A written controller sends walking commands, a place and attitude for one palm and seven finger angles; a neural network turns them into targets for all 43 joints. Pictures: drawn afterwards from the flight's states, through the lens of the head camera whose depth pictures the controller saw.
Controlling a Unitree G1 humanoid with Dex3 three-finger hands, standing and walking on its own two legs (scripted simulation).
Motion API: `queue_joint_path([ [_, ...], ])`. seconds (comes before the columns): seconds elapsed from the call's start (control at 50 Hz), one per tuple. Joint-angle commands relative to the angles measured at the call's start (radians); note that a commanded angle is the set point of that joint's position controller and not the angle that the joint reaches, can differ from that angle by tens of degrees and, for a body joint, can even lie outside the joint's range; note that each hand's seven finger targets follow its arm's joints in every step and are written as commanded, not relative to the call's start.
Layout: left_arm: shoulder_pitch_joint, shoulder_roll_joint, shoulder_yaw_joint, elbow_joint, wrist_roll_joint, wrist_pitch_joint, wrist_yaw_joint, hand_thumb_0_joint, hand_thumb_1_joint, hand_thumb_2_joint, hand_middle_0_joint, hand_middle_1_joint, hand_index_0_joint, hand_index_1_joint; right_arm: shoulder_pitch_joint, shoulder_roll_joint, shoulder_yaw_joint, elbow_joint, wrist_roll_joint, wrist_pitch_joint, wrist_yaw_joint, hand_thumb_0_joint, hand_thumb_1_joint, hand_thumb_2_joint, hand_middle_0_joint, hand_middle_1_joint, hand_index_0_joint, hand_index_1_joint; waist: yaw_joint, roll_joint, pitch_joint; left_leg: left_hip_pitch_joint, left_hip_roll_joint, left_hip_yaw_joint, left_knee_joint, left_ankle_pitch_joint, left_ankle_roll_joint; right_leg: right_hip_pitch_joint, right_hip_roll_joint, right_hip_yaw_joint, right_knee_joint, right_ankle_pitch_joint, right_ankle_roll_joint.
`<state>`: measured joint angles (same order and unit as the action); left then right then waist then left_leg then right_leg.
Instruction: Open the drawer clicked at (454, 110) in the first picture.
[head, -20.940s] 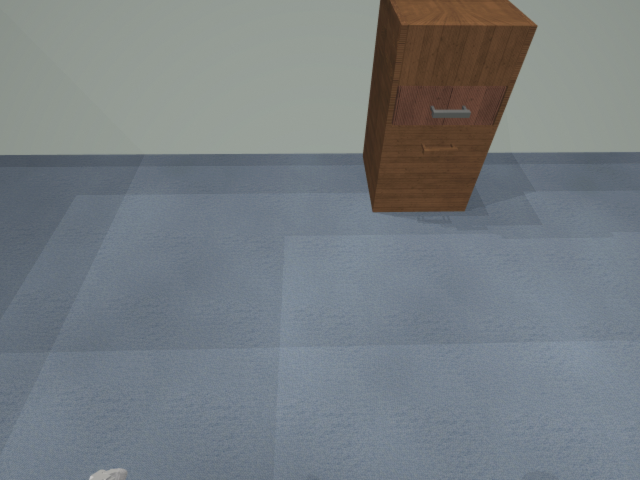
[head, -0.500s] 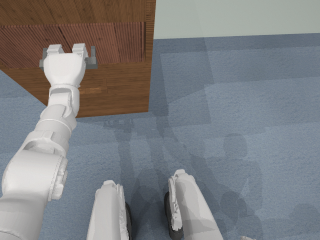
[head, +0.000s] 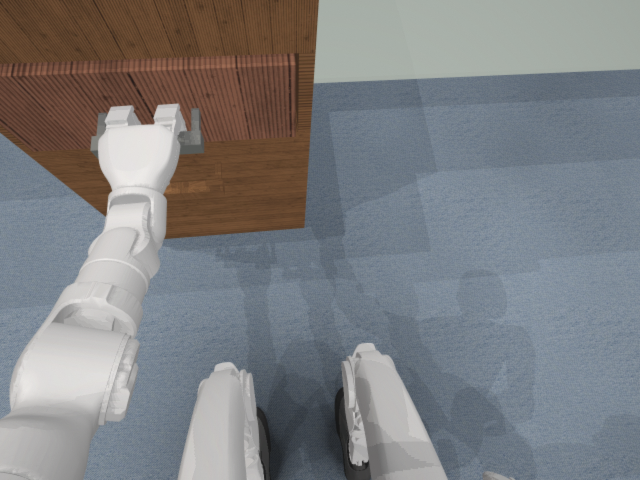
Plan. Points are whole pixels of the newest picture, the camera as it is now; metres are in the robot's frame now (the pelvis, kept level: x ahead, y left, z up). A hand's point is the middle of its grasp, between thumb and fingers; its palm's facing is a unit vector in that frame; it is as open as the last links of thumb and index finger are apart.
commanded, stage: pull the drawer open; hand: left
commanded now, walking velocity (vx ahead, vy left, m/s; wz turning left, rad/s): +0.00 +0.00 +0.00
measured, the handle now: (149, 131) +0.56 +0.18 -0.04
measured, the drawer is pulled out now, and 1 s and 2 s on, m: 0.01 0.12 0.23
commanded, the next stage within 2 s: none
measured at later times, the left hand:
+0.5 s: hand (156, 211) +0.46 +0.18 -0.06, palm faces -0.04 -0.04 -1.00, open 5.5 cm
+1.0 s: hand (156, 249) +0.41 +0.17 -0.06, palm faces -0.04 -0.05 -1.00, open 5.5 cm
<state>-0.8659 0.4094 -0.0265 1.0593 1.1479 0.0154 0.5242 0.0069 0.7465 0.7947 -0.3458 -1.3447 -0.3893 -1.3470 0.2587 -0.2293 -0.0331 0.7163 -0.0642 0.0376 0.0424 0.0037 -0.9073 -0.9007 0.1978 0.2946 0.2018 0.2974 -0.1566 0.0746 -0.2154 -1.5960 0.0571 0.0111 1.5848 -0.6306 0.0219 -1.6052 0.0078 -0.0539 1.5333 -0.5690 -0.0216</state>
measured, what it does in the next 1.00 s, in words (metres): stands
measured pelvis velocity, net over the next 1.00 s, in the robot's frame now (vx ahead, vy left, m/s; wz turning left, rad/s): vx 0.00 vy -0.01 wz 0.03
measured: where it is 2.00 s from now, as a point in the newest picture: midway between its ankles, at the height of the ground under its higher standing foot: (306, 463)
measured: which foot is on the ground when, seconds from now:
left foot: down 0.00-1.00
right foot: down 0.00-1.00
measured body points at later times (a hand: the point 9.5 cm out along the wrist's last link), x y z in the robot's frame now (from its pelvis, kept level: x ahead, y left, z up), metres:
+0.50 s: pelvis +0.01 +0.00 +0.02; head +0.18 -0.01 +0.43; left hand +0.45 +0.18 -0.01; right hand +0.09 -0.27 -0.13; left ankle +0.03 +0.11 -0.54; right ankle +0.06 -0.11 -0.54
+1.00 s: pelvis +0.00 -0.01 +0.02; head +0.16 -0.02 +0.44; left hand +0.40 +0.17 -0.01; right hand +0.11 -0.26 -0.13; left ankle +0.03 +0.11 -0.54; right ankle +0.06 -0.11 -0.54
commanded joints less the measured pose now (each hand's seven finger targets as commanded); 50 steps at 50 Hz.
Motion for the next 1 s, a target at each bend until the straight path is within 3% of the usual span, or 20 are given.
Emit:
queue_joint_path([
  [0.0, -0.203, 0.143, 0.035, -0.138, 0.004, -0.022, 0.046, 0.0, 0.9, 0.9, -0.4, -1.35, -0.4, -1.35, 0.174, -0.168, -0.068, -0.036, 0.002, -0.01, -0.013, 0.0, -0.9, -0.9, 0.2, 0.3, 0.2, 0.3, 0.0, -0.002, -0.581, 0.371, -0.043, -0.022, -0.178, 0.346, 0.027, 0.441, 0.033, 0.012, -0.187, 0.332, -0.013],
  [0.1, -0.159, 0.109, 0.025, -0.145, 0.009, -0.024, 0.077, 0.0, 0.9, 0.9, -0.4, -1.35, -0.4, -1.35, 0.16, -0.162, -0.073, -0.032, -0.001, -0.005, -0.01, 0.0, -0.9, -0.9, 0.2, 0.3, 0.2, 0.3, 0.009, -0.003, -0.555, 0.387, -0.048, -0.017, -0.188, 0.365, 0.024, 0.451, 0.031, 0.012, -0.194, 0.355, -0.014],
  [0.14, -0.157, 0.116, 0.037, -0.165, 0.008, -0.027, 0.087, 0.0, 0.9, 0.9, -0.4, -1.35, -0.4, -1.35, 0.151, -0.162, -0.074, -0.034, -0.003, -0.004, -0.01, 0.0, -0.9, -0.9, 0.2, 0.3, 0.2, 0.3, 0.016, -0.018, -0.58, 0.405, -0.049, -0.019, -0.189, 0.384, 0.024, 0.469, 0.03, 0.015, -0.192, 0.38, -0.014],
  [0.16, -0.149, 0.11, 0.034, -0.174, 0.014, -0.028, 0.095, 0.0, 0.9, 0.9, -0.4, -1.35, -0.4, -1.35, 0.15, -0.162, -0.076, -0.037, -0.004, -0.002, -0.01, 0.0, -0.9, -0.9, 0.2, 0.3, 0.2, 0.3, 0.022, 0.009, -0.594, 0.423, -0.049, -0.021, -0.194, 0.392, 0.022, 0.466, 0.029, 0.014, -0.191, 0.383, -0.016],
  [0.18, -0.133, 0.078, 0.016, -0.171, 0.012, -0.025, 0.099, 0.0, 0.9, 0.9, -0.4, -1.35, -0.4, -1.35, 0.145, -0.159, -0.079, -0.036, -0.004, 0.0, -0.008, 0.0, -0.9, -0.9, 0.2, 0.3, 0.2, 0.3, 0.019, 0.014, -0.591, 0.437, -0.05, -0.019, -0.197, 0.394, 0.022, 0.46, 0.03, 0.012, -0.196, 0.384, -0.016],
  [0.22, -0.11, 0.07, 0.014, -0.151, 0.011, -0.02, 0.106, 0.0, 0.9, 0.9, -0.4, -1.35, -0.4, -1.35, 0.133, -0.158, -0.079, -0.037, -0.003, 0.004, -0.008, 0.0, -0.9, -0.9, 0.2, 0.3, 0.2, 0.3, 0.017, -0.02, -0.55, 0.42, -0.051, -0.015, -0.201, 0.373, 0.023, 0.459, 0.03, 0.013, -0.208, 0.364, -0.014],
  [0.24, -0.122, 0.073, 0.015, -0.161, 0.008, -0.023, 0.106, 0.0, 0.9, 0.9, -0.4, -1.35, -0.4, -1.35, 0.128, -0.156, -0.077, -0.038, -0.004, 0.002, -0.009, 0.0, -0.9, -0.9, 0.2, 0.3, 0.2, 0.3, 0.021, -0.007, -0.547, 0.418, -0.053, -0.015, -0.203, 0.373, 0.022, 0.463, 0.028, 0.014, -0.206, 0.365, -0.016],
  [0.46, -0.022, 0.03, 0.007, -0.217, 0.02, -0.041, 0.141, 0.0, 0.9, 0.9, -0.4, -1.35, -0.4, -1.35, 0.082, -0.146, -0.083, -0.052, -0.007, 0.016, -0.014, 0.0, -0.9, -0.9, 0.2, 0.3, 0.2, 0.3, 0.049, -0.019, -0.568, 0.454, -0.06, -0.008, -0.217, 0.376, 0.02, 0.497, 0.023, 0.021, -0.218, 0.381, -0.017],
  [0.56, 0.02, 0.018, 0.009, -0.235, 0.025, -0.046, 0.16, 0.0, 0.9, 0.9, -0.4, -1.35, -0.4, -1.35, 0.059, -0.143, -0.084, -0.055, -0.008, 0.022, -0.016, 0.0, -0.9, -0.9, 0.2, 0.3, 0.2, 0.3, 0.061, -0.029, -0.541, 0.458, -0.061, -0.008, -0.228, 0.356, 0.019, 0.489, 0.022, 0.022, -0.227, 0.354, -0.019],
  [0.6, 0.033, -0.015, -0.013, -0.249, 0.026, -0.048, 0.169, 0.0, 0.9, 0.9, -0.4, -1.35, -0.4, -1.35, 0.049, -0.139, -0.087, -0.056, -0.008, 0.024, -0.015, 0.0, -0.9, -0.9, 0.2, 0.3, 0.2, 0.3, 0.059, -0.033, -0.546, 0.465, -0.064, -0.006, -0.231, 0.346, 0.02, 0.494, 0.021, 0.024, -0.235, 0.343, -0.018],
  [0.72, 0.037, -0.01, -0.013, -0.23, 0.028, -0.041, 0.188, 0.0, 0.9, 0.9, -0.4, -1.35, -0.4, -1.35, 0.031, -0.136, -0.085, -0.047, -0.008, 0.02, -0.021, 0.0, -0.9, -0.9, 0.2, 0.3, 0.2, 0.3, 0.056, -0.074, -0.502, 0.419, -0.068, 0.002, -0.231, 0.289, 0.025, 0.499, 0.019, 0.032, -0.253, 0.287, -0.016],
  [0.78, 0.06, -0.007, -0.008, -0.247, 0.032, -0.04, 0.191, 0.0, 0.9, 0.9, -0.4, -1.35, -0.4, -1.35, 0.021, -0.135, -0.084, -0.052, -0.009, 0.02, -0.022, 0.0, -0.9, -0.9, 0.2, 0.3, 0.2, 0.3, 0.073, -0.042, -0.52, 0.436, -0.07, 0.001, -0.237, 0.29, 0.021, 0.494, 0.018, 0.032, -0.249, 0.278, -0.02],
  [0.9, 0.149, -0.059, -0.029, -0.277, 0.02, -0.035, 0.19, 0.0, 0.9, 0.9, -0.4, -1.35, -0.4, -1.35, 0.002, -0.128, -0.087, -0.065, -0.007, 0.027, -0.021, 0.0, -0.9, -0.9, 0.2, 0.3, 0.2, 0.3, 0.084, -0.066, -0.521, 0.46, -0.072, 0.003, -0.248, 0.309, 0.021, 0.517, 0.017, 0.032, -0.256, 0.307, -0.019],
  [0.94, 0.181, -0.025, -0.002, -0.289, 0.02, -0.039, 0.187, 0.0, 0.9, 0.9, -0.4, -1.35, -0.4, -1.35, -0.004, -0.128, -0.083, -0.067, -0.007, 0.026, -0.023, 0.0, -0.9, -0.9, 0.2, 0.3, 0.2, 0.3, 0.101, -0.073, -0.523, 0.449, -0.074, 0.002, -0.247, 0.314, 0.021, 0.537, 0.018, 0.035, -0.25, 0.315, -0.022],
  [0.98, 0.203, -0.047, -0.019, -0.298, 0.023, -0.043, 0.186, 0.0, 0.9, 0.9, -0.4, -1.35, -0.4, -1.35, -0.015, -0.125, -0.084, -0.072, -0.005, 0.028, -0.025, 0.0, -0.9, -0.9, 0.2, 0.3, 0.2, 0.3, 0.099, -0.085, -0.495, 0.435, -0.074, 0.007, -0.249, 0.29, 0.021, 0.53, 0.016, 0.04, -0.26, 0.291, -0.021],
])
